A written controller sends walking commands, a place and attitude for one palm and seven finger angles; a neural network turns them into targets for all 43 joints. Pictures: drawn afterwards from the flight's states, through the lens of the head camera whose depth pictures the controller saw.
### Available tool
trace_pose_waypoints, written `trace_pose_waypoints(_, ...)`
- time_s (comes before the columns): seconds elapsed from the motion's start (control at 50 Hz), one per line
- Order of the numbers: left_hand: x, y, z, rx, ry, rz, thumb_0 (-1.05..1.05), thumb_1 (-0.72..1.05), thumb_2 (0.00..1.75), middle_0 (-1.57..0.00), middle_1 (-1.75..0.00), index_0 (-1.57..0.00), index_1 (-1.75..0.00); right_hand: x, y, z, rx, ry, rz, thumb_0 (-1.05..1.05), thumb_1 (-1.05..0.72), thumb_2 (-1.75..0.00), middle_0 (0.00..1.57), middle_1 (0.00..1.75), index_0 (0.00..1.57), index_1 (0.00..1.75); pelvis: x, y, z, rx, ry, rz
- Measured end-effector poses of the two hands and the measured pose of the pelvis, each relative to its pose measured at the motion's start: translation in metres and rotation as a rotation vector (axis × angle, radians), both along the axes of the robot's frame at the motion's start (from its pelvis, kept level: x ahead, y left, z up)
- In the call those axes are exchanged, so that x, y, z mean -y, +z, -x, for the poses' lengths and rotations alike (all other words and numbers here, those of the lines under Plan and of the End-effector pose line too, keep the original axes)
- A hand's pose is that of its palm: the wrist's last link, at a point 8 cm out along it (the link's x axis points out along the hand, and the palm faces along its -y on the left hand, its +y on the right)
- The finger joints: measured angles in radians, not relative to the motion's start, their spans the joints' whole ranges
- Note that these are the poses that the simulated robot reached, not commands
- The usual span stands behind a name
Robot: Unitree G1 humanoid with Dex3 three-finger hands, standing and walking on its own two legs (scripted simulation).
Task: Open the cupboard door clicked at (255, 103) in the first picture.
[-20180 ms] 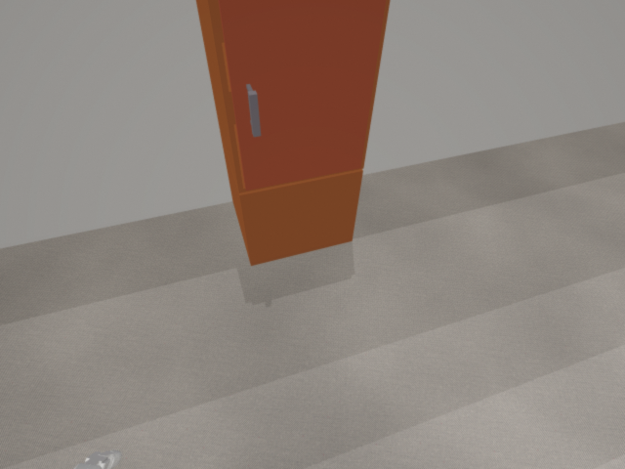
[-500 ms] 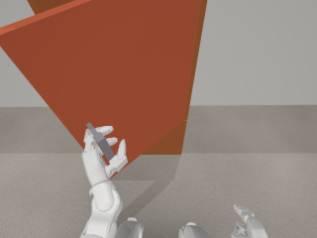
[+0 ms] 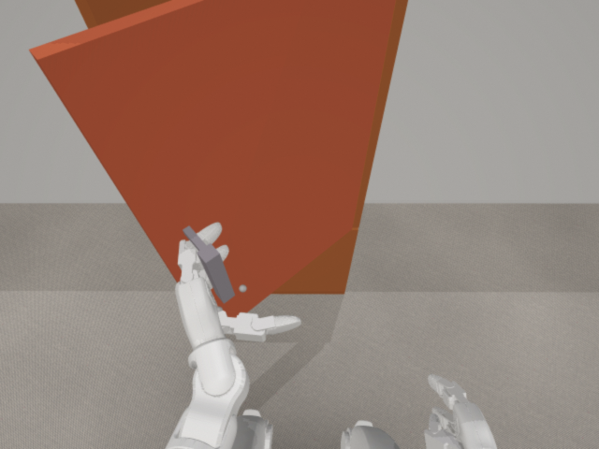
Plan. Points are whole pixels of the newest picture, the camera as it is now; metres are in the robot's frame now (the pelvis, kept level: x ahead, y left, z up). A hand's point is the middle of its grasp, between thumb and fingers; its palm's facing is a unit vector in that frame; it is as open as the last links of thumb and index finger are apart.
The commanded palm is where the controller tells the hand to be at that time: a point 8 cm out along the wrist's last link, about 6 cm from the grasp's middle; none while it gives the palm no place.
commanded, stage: open thumb and fingers to let go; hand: left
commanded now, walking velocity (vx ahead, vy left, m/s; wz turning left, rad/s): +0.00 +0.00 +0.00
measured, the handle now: (209, 265) +0.35 +0.15 +0.03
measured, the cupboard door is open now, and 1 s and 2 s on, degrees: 42 45 44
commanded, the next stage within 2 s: slide the hand sideways off the handle in 0.06 s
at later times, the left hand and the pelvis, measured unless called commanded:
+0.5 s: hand (241, 313) +0.28 +0.09 +0.04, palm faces -0.07 -1.00 +0.02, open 16.1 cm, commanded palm +0.25 +0.15 +0.03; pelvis -0.01 +0.03 -0.01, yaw -1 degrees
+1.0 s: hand (200, 351) +0.23 +0.13 +0.03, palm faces +0.01 -1.00 -0.02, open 16.2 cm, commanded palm +0.20 +0.20 +0.03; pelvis +0.01 +0.02 -0.01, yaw -1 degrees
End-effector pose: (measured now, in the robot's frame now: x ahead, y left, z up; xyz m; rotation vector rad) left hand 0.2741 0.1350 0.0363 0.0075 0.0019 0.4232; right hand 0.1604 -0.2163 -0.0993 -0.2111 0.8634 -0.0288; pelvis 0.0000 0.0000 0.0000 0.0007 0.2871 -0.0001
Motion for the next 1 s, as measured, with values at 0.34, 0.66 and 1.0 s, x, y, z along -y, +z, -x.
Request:
trace_pose_waypoints(0.34,-0.017,-0.003,0.011,0.02,-0.458,-0.084,-0.01,-0.5,0.3,-0.26,-0.43,-0.19,-0.44,-0.01,-0.002,0.01,0.013,-0.01,0.013,0.01,-0.9,-0.89,0.2,0.3,0.2,0.3,-0.015,-0.007,0.012,0.017,0.015,0.024)
trace_pose_waypoints(0.66,-0.023,-0.002,0.028,0.007,-0.463,0.011,-0.01,-0.5,0.3,-0.18,-0.33,-0.18,-0.33,-0.014,0.01,0.011,0.048,-0.049,0.006,0.02,-0.9,-0.89,0.2,0.3,0.2,0.3,-0.027,-0.007,0.005,0.008,-0.023,0.017)
trace_pose_waypoints(1.0,-0.053,0.0,0.062,-0.03,-0.417,-0.005,-0.01,-0.5,0.3,-0.17,-0.32,-0.18,-0.32,-0.016,0.01,-0.023,0.112,-0.022,0.002,0.01,-0.9,-0.89,0.2,0.3,0.2,0.3,-0.02,-0.014,-0.005,-0.017,-0.008,0.023)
